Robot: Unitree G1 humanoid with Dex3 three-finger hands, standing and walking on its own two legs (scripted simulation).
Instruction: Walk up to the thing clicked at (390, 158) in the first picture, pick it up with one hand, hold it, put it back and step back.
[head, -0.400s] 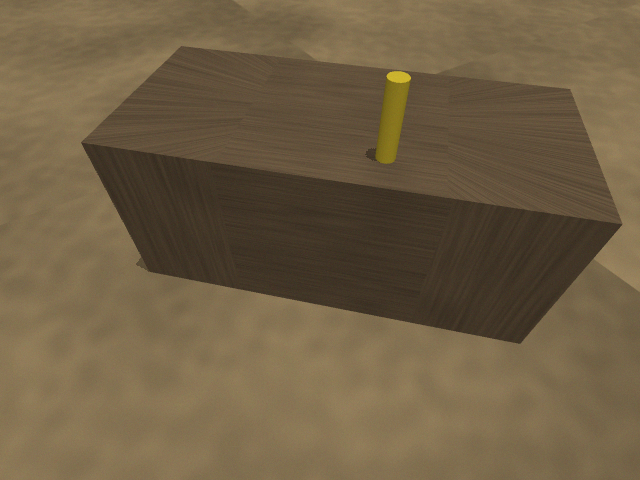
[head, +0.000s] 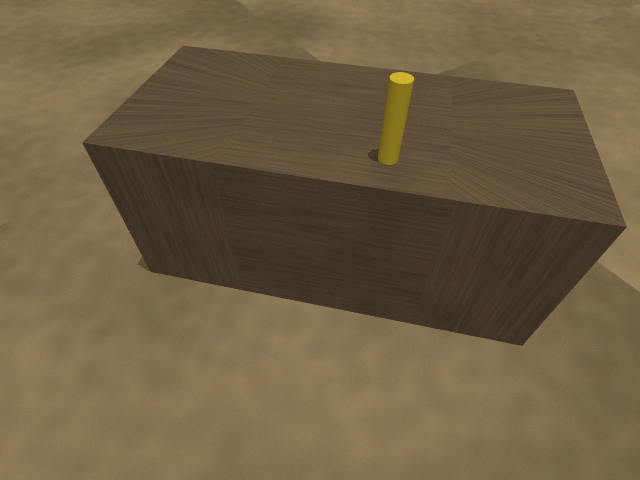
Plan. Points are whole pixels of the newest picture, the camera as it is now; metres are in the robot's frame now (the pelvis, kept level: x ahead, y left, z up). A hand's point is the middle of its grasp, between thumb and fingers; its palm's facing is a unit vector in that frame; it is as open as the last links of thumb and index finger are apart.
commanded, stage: stand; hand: left
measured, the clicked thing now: (394, 121) +0.91 -0.18 -0.07
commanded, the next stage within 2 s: walk up in 0.72 s
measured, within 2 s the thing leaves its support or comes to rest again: neither
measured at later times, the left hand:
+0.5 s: hand out of the picture +0.08 +0.25 -0.16, palm faces -0.02 -0.94 -0.34, open 7.3 cm
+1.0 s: hand out of the picture +0.13 +0.23 -0.15, palm faces -0.13 -0.92 -0.37, open 7.4 cm
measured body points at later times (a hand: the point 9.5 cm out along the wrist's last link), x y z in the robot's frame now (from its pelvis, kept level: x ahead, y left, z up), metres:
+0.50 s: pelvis +0.01 +0.00 +0.00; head +0.02 +0.00 +0.45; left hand +0.08 +0.30 -0.13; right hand +0.09 -0.30 -0.13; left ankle +0.00 +0.13 -0.75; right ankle +0.00 -0.12 -0.75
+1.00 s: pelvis +0.05 -0.05 -0.02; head +0.06 -0.06 +0.43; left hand +0.14 +0.28 -0.13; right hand +0.05 -0.40 -0.13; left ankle +0.00 +0.12 -0.75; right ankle +0.12 -0.22 -0.73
